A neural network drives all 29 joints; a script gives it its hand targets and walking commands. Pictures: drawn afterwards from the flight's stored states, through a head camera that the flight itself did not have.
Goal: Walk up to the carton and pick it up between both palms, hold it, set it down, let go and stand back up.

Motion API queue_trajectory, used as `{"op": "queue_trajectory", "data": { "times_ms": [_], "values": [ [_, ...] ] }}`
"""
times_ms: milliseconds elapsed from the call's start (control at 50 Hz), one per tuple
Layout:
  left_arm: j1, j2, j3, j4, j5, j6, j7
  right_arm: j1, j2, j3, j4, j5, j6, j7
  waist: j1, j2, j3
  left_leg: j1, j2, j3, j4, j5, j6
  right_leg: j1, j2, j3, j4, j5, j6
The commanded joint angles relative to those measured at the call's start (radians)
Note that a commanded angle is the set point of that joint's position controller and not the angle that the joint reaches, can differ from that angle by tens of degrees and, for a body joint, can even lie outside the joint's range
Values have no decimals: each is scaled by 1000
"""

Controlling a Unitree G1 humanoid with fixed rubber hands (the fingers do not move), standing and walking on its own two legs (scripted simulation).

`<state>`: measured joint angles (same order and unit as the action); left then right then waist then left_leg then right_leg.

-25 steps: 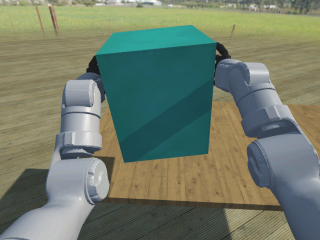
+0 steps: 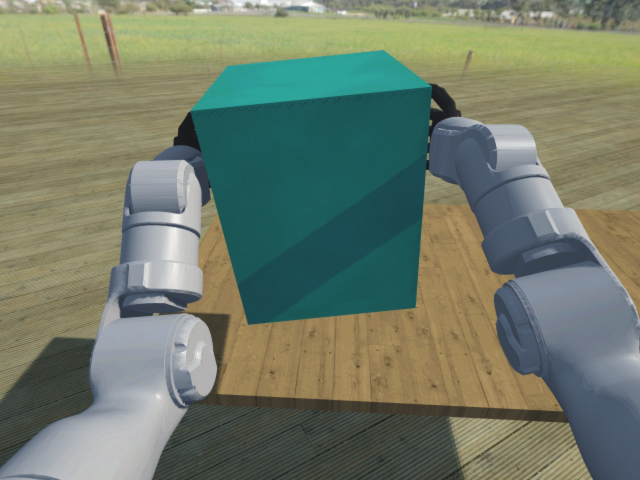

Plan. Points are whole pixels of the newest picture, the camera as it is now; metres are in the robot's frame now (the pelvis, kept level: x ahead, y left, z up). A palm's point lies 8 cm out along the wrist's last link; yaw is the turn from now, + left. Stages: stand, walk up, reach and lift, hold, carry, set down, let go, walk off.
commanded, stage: hold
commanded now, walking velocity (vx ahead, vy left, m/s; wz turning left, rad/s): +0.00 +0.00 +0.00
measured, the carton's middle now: (318, 182) +0.38 +0.00 +0.28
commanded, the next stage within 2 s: none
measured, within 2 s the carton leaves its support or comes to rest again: neither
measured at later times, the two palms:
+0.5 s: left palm (188, 167) +0.37 +0.15 +0.31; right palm (442, 141) +0.36 -0.14 +0.34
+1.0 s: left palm (188, 169) +0.37 +0.15 +0.30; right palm (440, 142) +0.36 -0.14 +0.34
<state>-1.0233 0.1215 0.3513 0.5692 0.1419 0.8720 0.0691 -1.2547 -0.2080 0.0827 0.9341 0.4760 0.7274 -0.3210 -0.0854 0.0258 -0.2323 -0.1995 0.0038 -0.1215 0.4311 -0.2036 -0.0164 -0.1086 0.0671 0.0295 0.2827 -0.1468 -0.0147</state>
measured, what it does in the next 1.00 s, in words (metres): stands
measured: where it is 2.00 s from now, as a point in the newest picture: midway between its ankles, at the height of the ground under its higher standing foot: outside the picture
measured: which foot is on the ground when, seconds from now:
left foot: down 0.00-1.00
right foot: down 0.00-1.00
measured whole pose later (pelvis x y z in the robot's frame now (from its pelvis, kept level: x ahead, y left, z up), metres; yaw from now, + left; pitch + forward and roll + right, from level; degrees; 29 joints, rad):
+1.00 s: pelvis +0.00 +0.00 +0.00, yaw +0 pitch -1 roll -2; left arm -1.03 0.12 0.34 0.60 0.13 0.86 0.09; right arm -1.28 -0.21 0.06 0.99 0.47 0.71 -0.31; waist -0.08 0.02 -0.25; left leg -0.23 0.00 -0.12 0.44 -0.20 -0.01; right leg -0.13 0.07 0.04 0.28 -0.14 -0.01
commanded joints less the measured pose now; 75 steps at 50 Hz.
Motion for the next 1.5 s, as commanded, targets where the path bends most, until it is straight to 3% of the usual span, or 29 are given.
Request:
{"op": "queue_trajectory", "data": {
  "times_ms": [0, 20, 40, 60, 100, 220, 240, 260, 280, 340, 360, 380, 400, 440, 460, 520, 540, 560, 620, 720, 780, 820, 840, 860, 900, 920, 940, 1160, 1480],
  "values": [
    [-1038, -570, -321, -228, -206, -97, -152, -825, 699, 72, -376, 176, -44, 156, 1, 35, -376, 129, -39, 35, -30, 231, -39, 72, 5, -2, -16, 199, 66],
    [-1012, -578, -326, -224, -208, -96, -151, -800, 694, 69, -368, 174, -43, 158, -16, 28, -367, 130, -38, 33, -31, 240, -43, 68, 7, 2, -16, 214, 62],
    [-1035, -566, -310, -228, -209, -98, -149, -835, 718, 89, -389, 187, -47, 158, 13, 13, -401, 130, -43, 36, -25, 250, -35, 74, 6, -2, -13, 216, 71],
    [-1017, -568, -311, -212, -197, -96, -148, -785, 698, 64, -334, 176, -36, 157, -16, 24, -347, 136, -37, 33, -36, 239, -41, 54, 11, -3, -18, 213, 66],
    [-1020, -599, -352, -262, -218, -96, -152, -781, 687, 68, -361, 190, -41, 159, -24, 61, -394, 149, -31, 33, -21, 285, -57, 82, 13, 1, -12, 242, 55],
    [-1034, -565, -289, -189, -189, -98, -144, -787, 688, 45, -272, 169, -33, 172, 1, 29, -338, 121, -29, 35, -45, 208, -40, 51, 10, 1, -21, 156, 56],
    [-1021, -596, -328, -243, -217, -101, -143, -824, 706, 81, -377, 195, -53, 172, 15, 45, -448, 140, -29, 32, -24, 266, -47, 82, 12, 1, -7, 216, 55],
    [-1026, -586, -321, -192, -205, -98, -142, -812, 677, 42, -317, 181, -42, 171, -5, 68, -363, 127, -29, 32, -30, 244, -55, 52, 15, -1, -17, 187, 50],
    [-1063, -585, -329, -232, -224, -107, -142, -826, 700, 62, -335, 187, -46, 173, 0, 42, -415, 138, -29, 31, -25, 251, -46, 68, 13, -3, -12, 190, 56],
    [-1056, -563, -279, -144, -199, -111, -142, -830, 701, 32, -270, 160, -49, 185, 16, 17, -320, 88, -29, 37, -59, 151, -30, 13, 11, -4, -32, 87, 56],
    [-1081, -592, -334, -221, -227, -121, -138, -832, 715, 43, -322, 171, -60, 183, -1, 56, -420, 116, -28, 33, -42, 193, -42, 33, 13, -2, -16, 129, 54],
    [-1067, -599, -333, -180, -225, -117, -135, -820, 685, 20, -296, 163, -54, 180, -20, 79, -381, 121, -25, 32, -38, 196, -52, 21, 13, 1, -20, 131, 45],
    [-1058, -610, -326, -171, -233, -118, -135, -852, 697, 37, -339, 167, -65, 181, 5, 65, -397, 117, -27, 34, -31, 200, -46, 25, 12, -3, -22, 130, 49],
    [-1078, -606, -325, -164, -226, -121, -133, -807, 677, 2, -249, 149, -53, 186, -20, 76, -355, 106, -19, 29, -50, 164, -50, 3, 15, -2, -24, 95, 44],
    [-1063, -582, -288, -138, -204, -123, -134, -798, 685, 11, -221, 146, -50, 188, 3, 43, -326, 89, -23, 35, -56, 157, -41, 7, 10, 0, -24, 92, 50],
    [-1047, -598, -300, -140, -214, -120, -140, -817, 677, 16, -263, 160, -58, 182, -13, 67, -369, 97, -28, 33, -41, 201, -48, 44, 12, 3, -21, 147, 47],
    [-1089, -592, -310, -216, -233, -130, -138, -831, 700, 45, -293, 176, -58, 181, -3, 48, -448, 124, -33, 33, -25, 251, -49, 73, 16, 0, -5, 192, 57],
    [-1071, -565, -273, -151, -214, -125, -136, -856, 702, 45, -297, 172, -57, 181, 16, 22, -392, 107, -42, 38, -28, 226, -40, 61, 16, -3, -16, 173, 63],
    [-1023, -565, -277, -168, -212, -124, -133, -838, 710, 71, -347, 184, -65, 174, 22, 4, -423, 139, -41, 36, -17, 267, -30, 68, 13, 0, -18, 223, 70],
    [-1036, -591, -312, -163, -205, -110, -136, -806, 667, 29, -292, 168, -58, 177, -11, 70, -332, 110, -25, 31, -42, 206, -49, 13, 14, 1, -32, 129, 45],
    [-1014, -571, -280, -132, -192, -106, -143, -809, 677, 38, -291, 166, -52, 174, -3, 31, -344, 115, -31, 37, -34, 221, -36, 49, 8, 7, -32, 172, 56],
    [-1024, -592, -325, -220, -216, -107, -141, -816, 671, 62, -351, 196, -55, 165, -10, 61, -435, 156, -32, 26, -9, 304, -54, 86, 14, 5, -11, 256, 55],
    [-1011, -560, -284, -140, -195, -101, -142, -830, 666, 50, -320, 180, -50, 165, 1, 32, -361, 135, -38, 34, -23, 242, -42, 55, 5, 5, -31, 194, 62],
    [-1019, -569, -296, -171, -205, -111, -144, -833, 694, 56, -346, 174, -57, 165, 0, 10, -384, 125, -38, 33, -30, 215, -32, 53, 7, 4, -29, 179, 68],
    [-1050, -586, -303, -187, -209, -118, -141, -844, 708, 53, -338, 174, -60, 170, 6, 42, -379, 111, -32, 33, -37, 222, -38, 47, 8, 1, -22, 177, 59],
    [-1049, -603, -344, -241, -229, -120, -139, -806, 703, 55, -349, 184, -58, 170, -20, 65, -424, 142, -31, 28, -22, 268, -53, 67, 12, 4, -12, 218, 54],
    [-1111, -633, -357, -268, -226, -109, -134, -796, 677, 28, -296, 184, -51, 174, -12, 120, -397, 117, -26, 31, -40, 247, -80, 58, 13, 7, -12, 157, 45],
    [-1011, -578, -309, -222, -183, -87, -142, -798, 691, 55, -339, 187, -33, 166, 0, 32, -379, 108, -31, 32, -40, 251, -51, 119, 13, 6, -10, 227, 55],
    [-1002, -581, -332, -255, -184, -75, -159, -791, 702, 73, -396, 195, -25, 148, -11, 35, -364, 127, -39, 38, -35, 263, -49, 111, 6, 5, -12, 253, 66]
  ]
}}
